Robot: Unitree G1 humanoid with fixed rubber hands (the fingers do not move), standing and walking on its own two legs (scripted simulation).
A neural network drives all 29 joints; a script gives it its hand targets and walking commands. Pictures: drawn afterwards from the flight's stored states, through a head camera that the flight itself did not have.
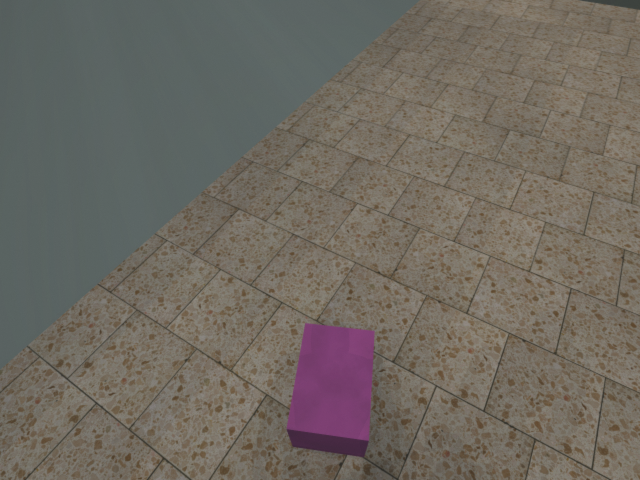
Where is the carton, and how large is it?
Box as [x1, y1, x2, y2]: [286, 323, 374, 456]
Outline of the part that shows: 305,323 286,428 292,445 304,448 363,456 368,441 374,331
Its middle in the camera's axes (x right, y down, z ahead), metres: +0.04 +0.43 +1.14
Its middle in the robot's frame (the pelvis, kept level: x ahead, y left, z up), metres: +0.45 +0.02 -0.68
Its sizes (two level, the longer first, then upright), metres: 0.298 0.208 0.199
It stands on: the floor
